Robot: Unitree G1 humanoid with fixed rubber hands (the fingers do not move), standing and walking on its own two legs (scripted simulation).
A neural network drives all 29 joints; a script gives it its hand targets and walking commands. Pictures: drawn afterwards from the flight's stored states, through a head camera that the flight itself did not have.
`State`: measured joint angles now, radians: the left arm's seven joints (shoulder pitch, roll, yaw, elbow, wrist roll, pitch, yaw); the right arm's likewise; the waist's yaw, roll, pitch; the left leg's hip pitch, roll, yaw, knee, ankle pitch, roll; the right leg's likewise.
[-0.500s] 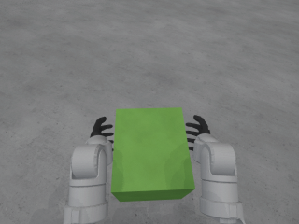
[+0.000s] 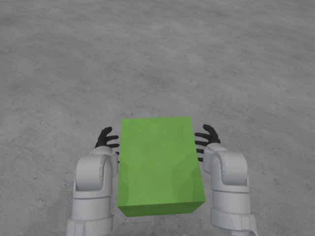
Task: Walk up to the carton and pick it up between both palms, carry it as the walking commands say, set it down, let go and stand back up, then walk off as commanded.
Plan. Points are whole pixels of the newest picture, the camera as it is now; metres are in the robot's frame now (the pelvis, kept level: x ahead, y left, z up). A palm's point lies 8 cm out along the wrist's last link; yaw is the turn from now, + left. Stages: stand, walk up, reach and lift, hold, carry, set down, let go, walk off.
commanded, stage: carry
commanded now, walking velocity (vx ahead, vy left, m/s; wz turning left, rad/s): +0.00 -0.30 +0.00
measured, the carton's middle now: (157, 167) +0.31 +0.00 -0.01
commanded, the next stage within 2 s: none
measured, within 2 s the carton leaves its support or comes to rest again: neither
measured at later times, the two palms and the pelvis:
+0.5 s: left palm (177, 180) +0.24 -0.03 +0.07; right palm (293, 178) +0.25 -0.29 +0.08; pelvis -0.06 -0.17 -0.01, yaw +0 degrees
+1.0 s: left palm (268, 197) +0.21 -0.22 +0.08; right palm out of the picture +0.19 -0.48 +0.08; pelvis -0.11 -0.34 -0.01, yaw +1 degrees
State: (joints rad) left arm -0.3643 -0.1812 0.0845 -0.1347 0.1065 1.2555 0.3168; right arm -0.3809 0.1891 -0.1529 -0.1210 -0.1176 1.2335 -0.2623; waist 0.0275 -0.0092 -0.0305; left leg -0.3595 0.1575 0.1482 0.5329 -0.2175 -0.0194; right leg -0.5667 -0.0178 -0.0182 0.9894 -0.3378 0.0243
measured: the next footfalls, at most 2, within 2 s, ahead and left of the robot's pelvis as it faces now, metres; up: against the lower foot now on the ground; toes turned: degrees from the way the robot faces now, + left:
right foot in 0.14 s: +0.05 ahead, -0.24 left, +0.00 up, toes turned -4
left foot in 0.40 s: +0.01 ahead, -0.06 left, +0.00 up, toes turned +12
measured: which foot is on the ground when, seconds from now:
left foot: down 0.00-0.16, up 0.18-0.38, down 0.40-0.74, up 0.76-0.98, down 1.00-1.00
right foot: up 0.00-0.12, down 0.14-0.40, up 0.42-0.72, down 0.74-1.00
